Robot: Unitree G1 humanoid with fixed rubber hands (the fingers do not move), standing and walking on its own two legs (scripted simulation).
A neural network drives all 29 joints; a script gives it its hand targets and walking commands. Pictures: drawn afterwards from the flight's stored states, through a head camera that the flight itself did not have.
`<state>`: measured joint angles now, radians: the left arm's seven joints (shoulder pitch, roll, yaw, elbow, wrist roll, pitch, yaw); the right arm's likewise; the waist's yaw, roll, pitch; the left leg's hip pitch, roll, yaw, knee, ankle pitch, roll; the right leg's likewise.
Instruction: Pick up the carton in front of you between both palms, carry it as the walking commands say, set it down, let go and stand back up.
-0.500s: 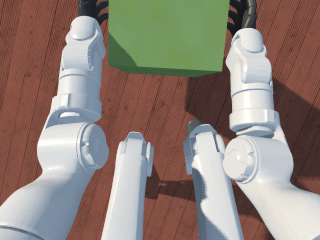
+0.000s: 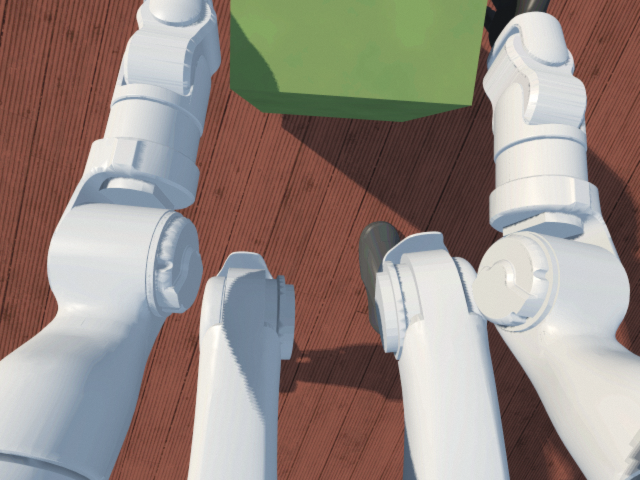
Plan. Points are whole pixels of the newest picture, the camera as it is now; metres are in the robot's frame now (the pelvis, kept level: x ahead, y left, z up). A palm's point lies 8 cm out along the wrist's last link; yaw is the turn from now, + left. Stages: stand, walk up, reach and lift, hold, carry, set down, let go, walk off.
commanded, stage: set down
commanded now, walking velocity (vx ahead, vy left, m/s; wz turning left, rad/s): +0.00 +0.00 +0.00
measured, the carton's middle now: (346, 15) +0.55 -0.07 -0.25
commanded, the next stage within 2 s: none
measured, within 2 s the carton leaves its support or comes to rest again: rests again in 0.42 s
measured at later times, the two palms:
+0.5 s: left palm out of the picture +0.55 +0.08 -0.18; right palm (510, 25) +0.51 -0.23 -0.18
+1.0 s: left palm (176, 11) +0.55 +0.10 -0.21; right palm (504, 45) +0.50 -0.23 -0.20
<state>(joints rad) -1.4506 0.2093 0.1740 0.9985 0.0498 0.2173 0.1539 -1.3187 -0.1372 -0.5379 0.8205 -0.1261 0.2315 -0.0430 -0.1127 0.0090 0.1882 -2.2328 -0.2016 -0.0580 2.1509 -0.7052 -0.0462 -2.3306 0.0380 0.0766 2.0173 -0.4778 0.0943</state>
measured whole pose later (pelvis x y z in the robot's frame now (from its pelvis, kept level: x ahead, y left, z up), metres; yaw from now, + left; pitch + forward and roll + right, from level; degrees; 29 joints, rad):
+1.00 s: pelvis -0.01 -0.01 -0.02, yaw +1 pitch +38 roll -2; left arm -1.53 0.31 0.12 1.12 0.05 0.12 0.05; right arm -1.44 -0.27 -0.53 1.15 -0.07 0.07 -0.03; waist -0.11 -0.02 0.39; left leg -2.20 -0.13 -0.04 2.22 -0.68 -0.03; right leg -2.27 0.01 0.04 2.09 -0.48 0.07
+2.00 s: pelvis +0.00 -0.02 +0.15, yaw +2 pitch +49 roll +0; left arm -1.35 0.39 0.13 0.96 -0.03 0.25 0.02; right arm -1.15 -0.22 -0.37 0.76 0.08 0.21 -0.09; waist -0.13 0.03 -0.03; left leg -1.89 -0.07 -0.04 1.56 -0.52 -0.02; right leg -1.95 0.01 0.03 1.47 -0.36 0.03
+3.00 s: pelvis +0.10 -0.03 +0.37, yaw +1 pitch +13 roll +0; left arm -0.02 0.18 0.11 0.55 0.04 0.00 0.00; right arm 0.12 -0.19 -0.05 0.43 0.02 0.01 0.07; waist -0.07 -0.02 0.00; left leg -0.48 -0.02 -0.07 0.57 -0.32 -0.01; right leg -0.56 0.02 0.04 0.55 -0.22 0.00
